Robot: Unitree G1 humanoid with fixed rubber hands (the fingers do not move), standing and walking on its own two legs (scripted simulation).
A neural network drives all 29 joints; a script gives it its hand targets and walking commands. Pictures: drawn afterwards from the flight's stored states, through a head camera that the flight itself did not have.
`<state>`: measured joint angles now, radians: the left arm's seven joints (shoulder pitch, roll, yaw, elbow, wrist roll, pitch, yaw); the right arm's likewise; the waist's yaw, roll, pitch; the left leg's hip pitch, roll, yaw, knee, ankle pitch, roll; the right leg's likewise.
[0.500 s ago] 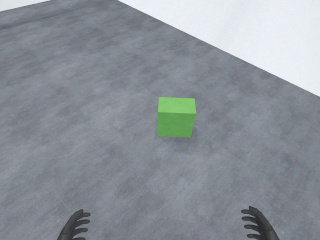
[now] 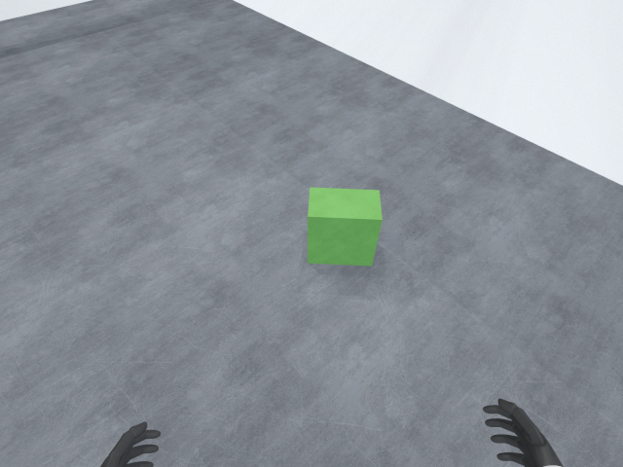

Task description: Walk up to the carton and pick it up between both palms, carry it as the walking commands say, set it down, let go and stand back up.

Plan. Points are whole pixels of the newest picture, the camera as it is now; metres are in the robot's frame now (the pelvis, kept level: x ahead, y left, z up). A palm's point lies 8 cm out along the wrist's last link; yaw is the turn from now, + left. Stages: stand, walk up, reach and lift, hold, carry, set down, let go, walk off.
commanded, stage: stand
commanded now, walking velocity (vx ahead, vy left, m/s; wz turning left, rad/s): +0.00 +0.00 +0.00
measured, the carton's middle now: (342, 228) +1.02 -0.12 -0.62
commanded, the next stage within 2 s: walk up in 1.16 s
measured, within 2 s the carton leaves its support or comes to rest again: neither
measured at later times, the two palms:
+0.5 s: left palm out of the picture +0.12 +0.27 -0.09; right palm out of the picture +0.14 -0.28 -0.07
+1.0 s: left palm out of the picture +0.09 +0.27 -0.10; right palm out of the picture +0.12 -0.28 -0.07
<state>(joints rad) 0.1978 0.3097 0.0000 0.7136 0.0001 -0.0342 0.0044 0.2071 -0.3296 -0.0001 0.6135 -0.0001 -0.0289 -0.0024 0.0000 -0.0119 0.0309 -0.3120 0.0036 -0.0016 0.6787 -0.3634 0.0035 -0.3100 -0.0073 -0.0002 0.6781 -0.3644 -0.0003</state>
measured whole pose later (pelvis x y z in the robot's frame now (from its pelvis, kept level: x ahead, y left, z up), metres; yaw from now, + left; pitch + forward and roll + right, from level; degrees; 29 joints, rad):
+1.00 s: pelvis -0.02 +0.00 +0.00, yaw +0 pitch -1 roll +0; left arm 0.20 0.31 0.00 0.82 0.00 -0.04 -0.01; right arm 0.21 -0.36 0.00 0.66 0.00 -0.03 0.00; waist 0.00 0.00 0.04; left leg -0.31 0.00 0.00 0.68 -0.34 0.00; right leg -0.31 -0.01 0.00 0.68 -0.34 0.00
